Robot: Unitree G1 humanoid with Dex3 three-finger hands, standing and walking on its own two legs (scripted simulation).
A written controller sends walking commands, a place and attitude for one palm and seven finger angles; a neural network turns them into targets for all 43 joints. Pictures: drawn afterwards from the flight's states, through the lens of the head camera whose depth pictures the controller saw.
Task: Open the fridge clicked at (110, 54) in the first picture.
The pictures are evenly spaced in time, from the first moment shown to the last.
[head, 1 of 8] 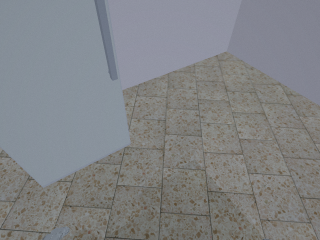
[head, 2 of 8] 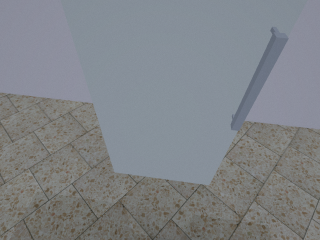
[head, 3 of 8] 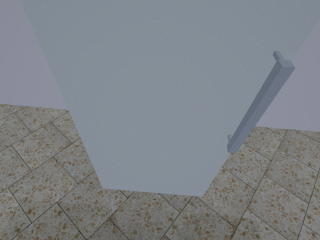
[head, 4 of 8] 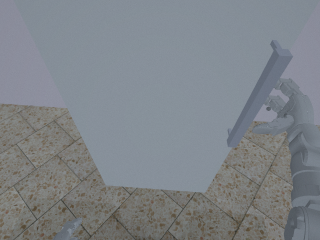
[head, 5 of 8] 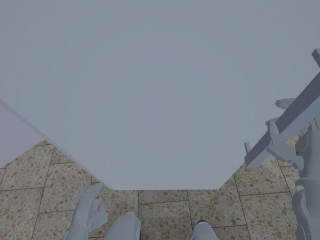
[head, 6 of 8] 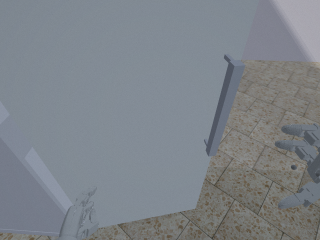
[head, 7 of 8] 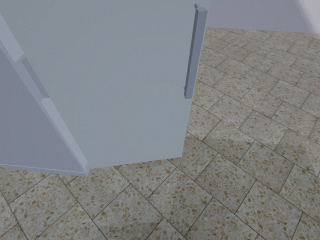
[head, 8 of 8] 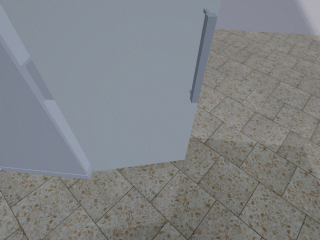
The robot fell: no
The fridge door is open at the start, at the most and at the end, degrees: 0 80 76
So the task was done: yes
